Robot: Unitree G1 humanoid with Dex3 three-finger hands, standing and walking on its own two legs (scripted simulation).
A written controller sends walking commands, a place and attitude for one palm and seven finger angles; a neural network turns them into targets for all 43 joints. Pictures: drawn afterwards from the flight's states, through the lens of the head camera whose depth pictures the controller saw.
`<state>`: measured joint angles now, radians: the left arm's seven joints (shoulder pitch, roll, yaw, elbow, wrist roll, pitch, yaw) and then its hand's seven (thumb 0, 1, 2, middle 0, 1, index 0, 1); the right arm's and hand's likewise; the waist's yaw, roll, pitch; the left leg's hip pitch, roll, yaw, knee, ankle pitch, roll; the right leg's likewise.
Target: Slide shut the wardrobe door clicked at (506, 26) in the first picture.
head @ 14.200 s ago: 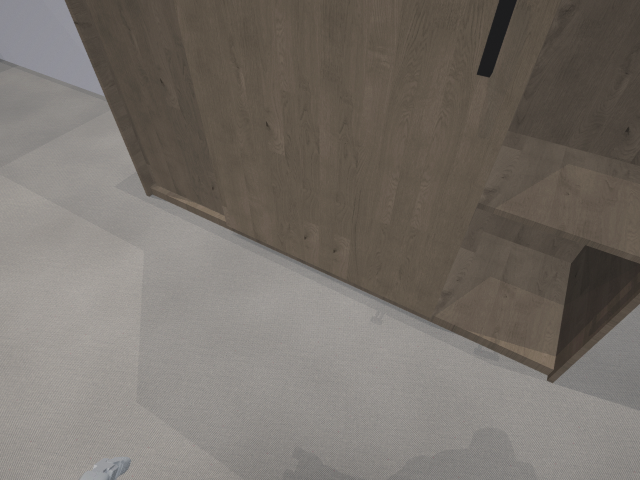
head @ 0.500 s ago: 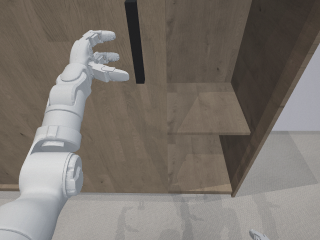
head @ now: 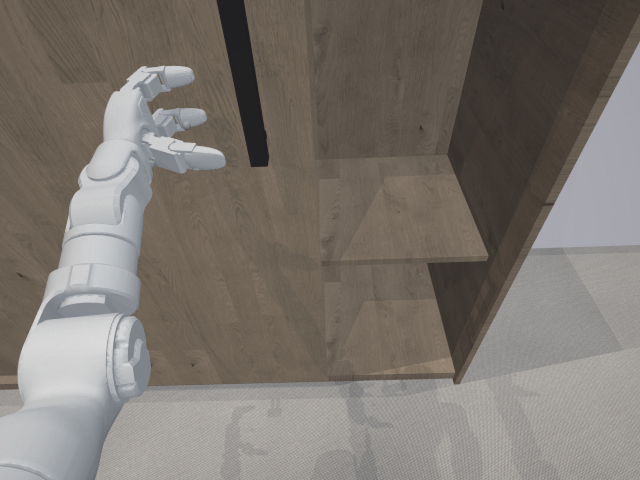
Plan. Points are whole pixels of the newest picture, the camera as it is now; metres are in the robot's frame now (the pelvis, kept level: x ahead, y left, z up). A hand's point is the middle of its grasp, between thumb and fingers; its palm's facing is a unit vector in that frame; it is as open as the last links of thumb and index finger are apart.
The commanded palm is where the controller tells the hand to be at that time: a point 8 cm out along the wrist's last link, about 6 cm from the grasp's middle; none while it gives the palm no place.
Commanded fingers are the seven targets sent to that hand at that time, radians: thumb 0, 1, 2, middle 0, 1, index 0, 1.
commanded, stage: move the hooked fingers beside the handle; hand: left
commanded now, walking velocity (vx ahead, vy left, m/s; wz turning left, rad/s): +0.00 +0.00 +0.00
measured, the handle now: (249, 83) +0.53 +0.08 +0.26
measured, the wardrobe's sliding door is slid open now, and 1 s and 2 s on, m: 0.41 0.41 0.41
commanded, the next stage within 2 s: feel for the door with the fingertips in 1.64 s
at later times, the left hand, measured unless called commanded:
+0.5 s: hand (194, 111) +0.46 +0.14 +0.26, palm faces +0.04 -1.00 -0.01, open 14.0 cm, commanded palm +0.43 +0.20 +0.25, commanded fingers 0.00 -0.50 0.30 -0.30 -1.20 -0.30 -1.20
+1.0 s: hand (192, 119) +0.47 +0.15 +0.25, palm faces +0.04 -1.00 +0.00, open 14.0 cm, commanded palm +0.43 +0.20 +0.25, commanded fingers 0.00 -0.50 0.30 -0.30 -1.20 -0.30 -1.20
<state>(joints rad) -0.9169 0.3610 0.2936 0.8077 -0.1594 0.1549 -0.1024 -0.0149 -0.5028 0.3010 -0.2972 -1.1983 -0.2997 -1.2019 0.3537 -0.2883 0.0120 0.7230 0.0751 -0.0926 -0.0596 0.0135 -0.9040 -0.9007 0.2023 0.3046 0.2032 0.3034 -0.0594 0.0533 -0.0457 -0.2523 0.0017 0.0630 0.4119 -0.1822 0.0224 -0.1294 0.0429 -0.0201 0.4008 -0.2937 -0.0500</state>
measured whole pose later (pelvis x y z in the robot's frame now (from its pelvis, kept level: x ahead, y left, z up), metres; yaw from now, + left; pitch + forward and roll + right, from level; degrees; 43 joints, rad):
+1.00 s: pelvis +0.00 +0.01 +0.00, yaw +0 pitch +2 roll +0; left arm -0.96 0.36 0.27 0.83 -0.15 0.21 -0.07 -0.01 -0.50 0.30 -0.30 -1.20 -0.30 -1.20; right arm 0.35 -0.29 0.01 0.72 0.07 -0.08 -0.06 0.01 -0.90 -0.90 0.20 0.30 0.20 0.30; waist -0.07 0.06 -0.05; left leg -0.26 0.00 0.07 0.41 -0.19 0.03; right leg -0.13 0.04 -0.01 0.40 -0.29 -0.04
